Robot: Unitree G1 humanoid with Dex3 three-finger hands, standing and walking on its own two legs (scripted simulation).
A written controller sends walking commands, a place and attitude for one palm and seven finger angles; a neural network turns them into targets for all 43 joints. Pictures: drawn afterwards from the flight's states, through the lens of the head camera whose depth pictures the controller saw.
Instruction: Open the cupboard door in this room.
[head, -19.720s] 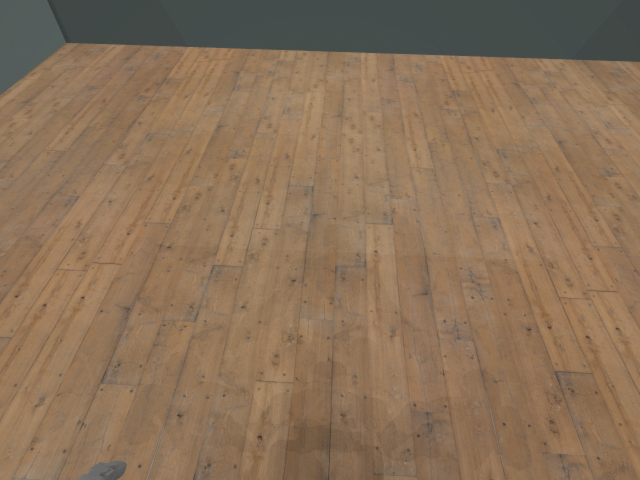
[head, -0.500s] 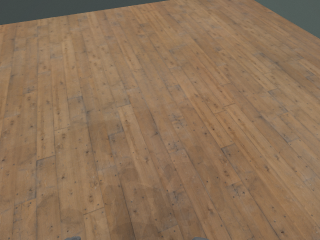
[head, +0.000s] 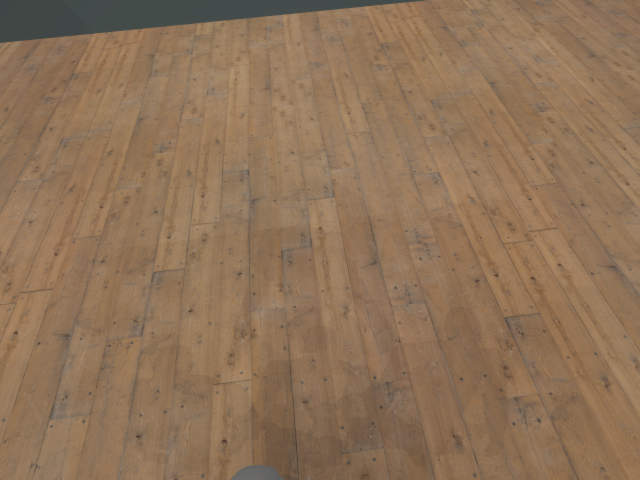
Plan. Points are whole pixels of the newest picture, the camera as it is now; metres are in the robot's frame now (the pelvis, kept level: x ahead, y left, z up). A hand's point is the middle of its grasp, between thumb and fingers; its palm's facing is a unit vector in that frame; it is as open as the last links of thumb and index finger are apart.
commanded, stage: turn or walk to find it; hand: left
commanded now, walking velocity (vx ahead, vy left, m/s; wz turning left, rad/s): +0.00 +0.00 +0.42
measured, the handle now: out of the picture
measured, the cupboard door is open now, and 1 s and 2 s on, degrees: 0 0 0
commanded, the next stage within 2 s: stand and wait in 0.72 s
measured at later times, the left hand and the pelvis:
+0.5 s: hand out of the picture +0.03 +0.24 -0.16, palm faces +0.22 -0.94 -0.26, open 7.4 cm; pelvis -0.02 +0.02 +0.00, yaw +11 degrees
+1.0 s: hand out of the picture -0.10 +0.22 -0.19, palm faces +0.47 -0.85 -0.23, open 7.4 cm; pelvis -0.04 +0.02 -0.02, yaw +26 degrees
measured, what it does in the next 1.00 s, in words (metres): steps on the spot, turning left: left foot, then right foot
